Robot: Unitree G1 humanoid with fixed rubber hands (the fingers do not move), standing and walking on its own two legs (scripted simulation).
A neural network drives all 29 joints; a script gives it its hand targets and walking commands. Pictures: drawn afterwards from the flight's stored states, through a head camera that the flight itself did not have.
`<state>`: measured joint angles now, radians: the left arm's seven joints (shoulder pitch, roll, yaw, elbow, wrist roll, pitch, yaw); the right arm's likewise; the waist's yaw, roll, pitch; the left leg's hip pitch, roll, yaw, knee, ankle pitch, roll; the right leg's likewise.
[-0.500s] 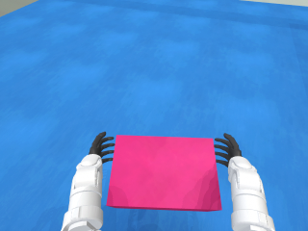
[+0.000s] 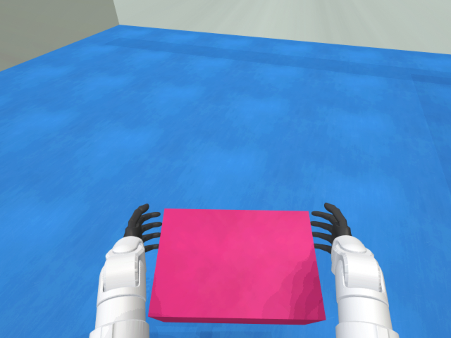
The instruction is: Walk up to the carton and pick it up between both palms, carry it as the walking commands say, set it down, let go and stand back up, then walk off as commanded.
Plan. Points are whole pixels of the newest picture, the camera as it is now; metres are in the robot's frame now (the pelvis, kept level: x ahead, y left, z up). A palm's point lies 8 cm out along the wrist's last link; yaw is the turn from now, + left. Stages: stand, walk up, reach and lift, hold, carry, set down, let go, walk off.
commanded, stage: reach and lift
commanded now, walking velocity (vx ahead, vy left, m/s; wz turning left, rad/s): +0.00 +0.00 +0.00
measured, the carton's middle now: (235, 267) +0.28 +0.00 -0.05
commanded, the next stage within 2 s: hold in 0.86 s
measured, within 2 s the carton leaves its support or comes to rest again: neither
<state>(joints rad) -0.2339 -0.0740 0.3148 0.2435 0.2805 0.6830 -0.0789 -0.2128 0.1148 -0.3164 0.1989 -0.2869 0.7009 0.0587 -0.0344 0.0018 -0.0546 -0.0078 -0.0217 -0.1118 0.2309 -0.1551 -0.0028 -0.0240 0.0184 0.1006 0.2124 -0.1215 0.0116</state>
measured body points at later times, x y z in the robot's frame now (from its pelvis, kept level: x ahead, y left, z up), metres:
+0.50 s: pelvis -0.01 -0.01 +0.00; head -0.04 -0.01 +0.45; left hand +0.29 +0.19 +0.04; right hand +0.29 -0.19 +0.04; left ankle -0.01 +0.12 -0.75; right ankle +0.00 -0.13 -0.75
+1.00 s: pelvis +0.00 +0.00 +0.00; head -0.05 -0.01 +0.45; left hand +0.28 +0.19 +0.04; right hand +0.29 -0.19 +0.04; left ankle -0.01 +0.12 -0.75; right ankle +0.00 -0.13 -0.75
